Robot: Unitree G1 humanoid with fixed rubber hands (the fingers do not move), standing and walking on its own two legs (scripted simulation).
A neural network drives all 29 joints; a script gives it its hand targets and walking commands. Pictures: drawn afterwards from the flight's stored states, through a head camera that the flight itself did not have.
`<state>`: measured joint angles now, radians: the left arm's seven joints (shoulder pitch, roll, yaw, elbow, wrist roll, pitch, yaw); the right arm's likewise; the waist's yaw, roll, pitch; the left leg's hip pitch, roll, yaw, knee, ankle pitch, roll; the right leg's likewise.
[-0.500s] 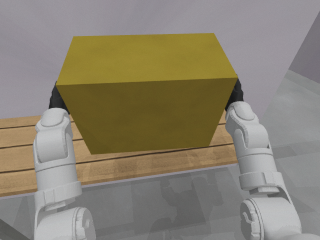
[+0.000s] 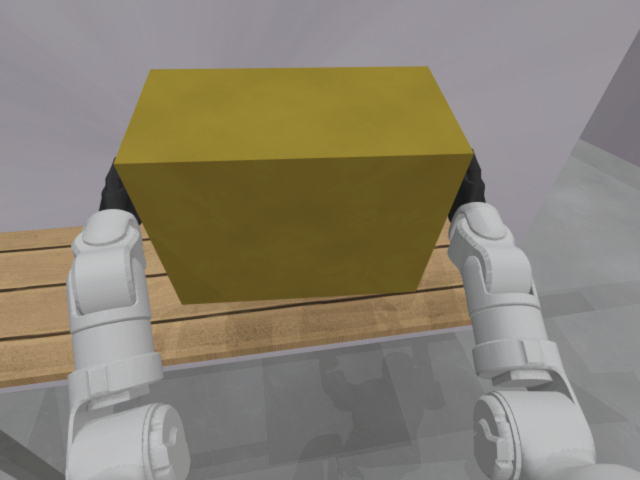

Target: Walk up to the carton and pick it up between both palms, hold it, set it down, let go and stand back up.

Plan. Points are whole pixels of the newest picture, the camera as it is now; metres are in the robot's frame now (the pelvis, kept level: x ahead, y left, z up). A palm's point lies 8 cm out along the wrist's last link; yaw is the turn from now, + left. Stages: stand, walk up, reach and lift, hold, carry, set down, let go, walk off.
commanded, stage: hold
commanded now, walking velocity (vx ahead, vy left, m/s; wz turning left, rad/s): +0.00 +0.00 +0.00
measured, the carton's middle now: (297, 192) +0.39 +0.00 +0.18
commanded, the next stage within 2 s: none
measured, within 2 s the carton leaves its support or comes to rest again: neither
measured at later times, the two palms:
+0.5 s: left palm (123, 221) +0.35 +0.20 +0.18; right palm (466, 203) +0.35 -0.20 +0.19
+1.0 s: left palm (124, 216) +0.36 +0.20 +0.19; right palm (468, 201) +0.35 -0.20 +0.19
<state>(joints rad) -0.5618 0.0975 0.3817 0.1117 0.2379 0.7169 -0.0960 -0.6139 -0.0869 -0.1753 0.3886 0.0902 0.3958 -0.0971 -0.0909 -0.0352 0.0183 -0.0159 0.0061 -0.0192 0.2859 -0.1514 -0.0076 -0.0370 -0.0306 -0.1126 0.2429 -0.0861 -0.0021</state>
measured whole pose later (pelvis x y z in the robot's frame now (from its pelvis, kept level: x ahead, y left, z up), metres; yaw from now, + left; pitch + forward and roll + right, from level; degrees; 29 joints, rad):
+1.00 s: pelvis +0.00 +0.00 +0.00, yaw +0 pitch -8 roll +0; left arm -0.53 0.09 0.38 0.07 0.25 0.73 -0.10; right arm -0.60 -0.10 -0.15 0.37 0.12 0.39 -0.10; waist -0.10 -0.04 0.02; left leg 0.00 0.01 -0.02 0.29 -0.16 -0.01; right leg -0.01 -0.02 -0.11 0.24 -0.09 -0.01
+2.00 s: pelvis +0.00 +0.00 +0.00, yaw +0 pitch -8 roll +0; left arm -0.53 0.09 0.37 0.06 0.23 0.73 -0.08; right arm -0.59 -0.10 -0.17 0.36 0.11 0.39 -0.10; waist -0.09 -0.03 0.02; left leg -0.01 0.01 -0.02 0.29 -0.15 -0.01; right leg -0.03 -0.03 -0.11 0.25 -0.08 -0.01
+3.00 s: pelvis +0.00 +0.00 +0.00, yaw -1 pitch -7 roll +0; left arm -0.52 0.08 0.37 0.05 0.23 0.73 -0.08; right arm -0.59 -0.10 -0.16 0.34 0.11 0.40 -0.10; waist -0.08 -0.04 0.03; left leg -0.01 0.01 -0.01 0.29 -0.15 -0.01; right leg -0.04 -0.02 -0.10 0.25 -0.08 -0.01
